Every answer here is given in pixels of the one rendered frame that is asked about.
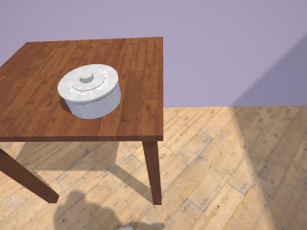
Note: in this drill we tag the table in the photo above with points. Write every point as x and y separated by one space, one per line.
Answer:
32 110

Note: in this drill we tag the pot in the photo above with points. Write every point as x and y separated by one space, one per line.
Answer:
98 108

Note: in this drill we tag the knob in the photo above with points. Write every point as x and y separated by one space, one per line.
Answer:
86 76

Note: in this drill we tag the lid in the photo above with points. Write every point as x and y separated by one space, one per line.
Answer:
74 90

